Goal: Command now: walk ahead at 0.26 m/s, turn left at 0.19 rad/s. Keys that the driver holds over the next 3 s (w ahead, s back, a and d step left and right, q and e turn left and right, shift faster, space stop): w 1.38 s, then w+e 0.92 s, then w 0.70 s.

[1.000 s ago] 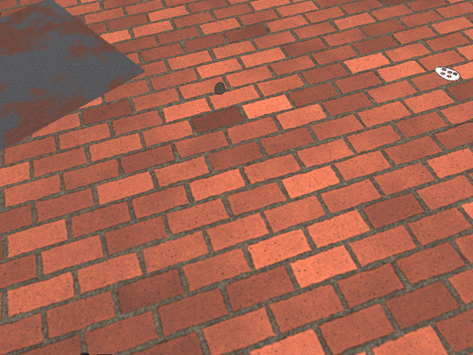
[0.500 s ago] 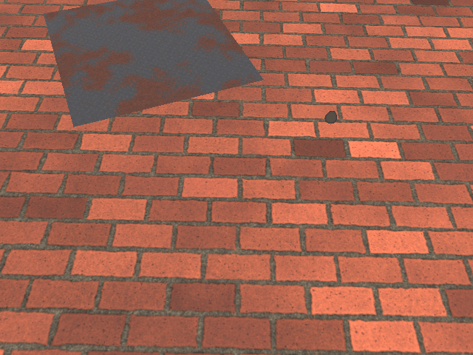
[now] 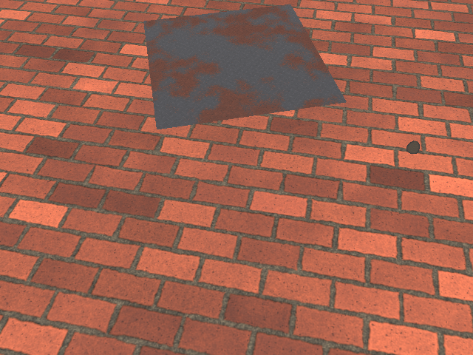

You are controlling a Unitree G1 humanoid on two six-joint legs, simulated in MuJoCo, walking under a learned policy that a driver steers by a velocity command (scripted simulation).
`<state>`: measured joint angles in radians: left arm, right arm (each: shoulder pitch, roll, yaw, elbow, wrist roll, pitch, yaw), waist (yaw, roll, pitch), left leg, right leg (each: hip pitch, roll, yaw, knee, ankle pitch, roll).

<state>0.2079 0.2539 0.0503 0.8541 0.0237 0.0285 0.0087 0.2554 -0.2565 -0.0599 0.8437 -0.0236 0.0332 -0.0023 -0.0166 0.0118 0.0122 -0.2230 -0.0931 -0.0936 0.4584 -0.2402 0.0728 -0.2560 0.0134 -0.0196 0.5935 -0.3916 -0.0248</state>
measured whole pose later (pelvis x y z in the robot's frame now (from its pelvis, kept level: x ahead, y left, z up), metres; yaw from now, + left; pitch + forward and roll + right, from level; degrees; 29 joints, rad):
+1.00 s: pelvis +0.46 +0.04 -0.01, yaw +1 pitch +1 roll +1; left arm -0.01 0.19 0.02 0.86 0.02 -0.04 -0.03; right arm 0.47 -0.18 -0.02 1.07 -0.02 -0.09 -0.01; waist -0.07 -0.02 0.06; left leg 0.16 -0.09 0.06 0.17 -0.35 0.08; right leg -0.55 -0.03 -0.09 0.58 -0.07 -0.08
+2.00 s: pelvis +1.00 +0.04 +0.00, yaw -16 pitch +0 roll +1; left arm 0.07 0.22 0.05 0.85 0.03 0.00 -0.06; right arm 0.42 -0.19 -0.04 1.00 -0.02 -0.10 -0.02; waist -0.04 -0.03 0.05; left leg 0.05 -0.01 0.29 0.24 -0.30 0.03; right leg -0.63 -0.08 -0.07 0.75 -0.03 -0.07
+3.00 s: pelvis +1.50 -0.19 +0.01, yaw -34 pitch +0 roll +1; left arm 0.17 0.25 0.03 0.85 0.04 -0.03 -0.03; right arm 0.40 -0.22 -0.04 0.95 -0.01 -0.08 0.02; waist -0.03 -0.04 0.03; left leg -0.06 -0.08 0.07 0.23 -0.18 0.08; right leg -0.61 -0.10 0.01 0.90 -0.14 -0.02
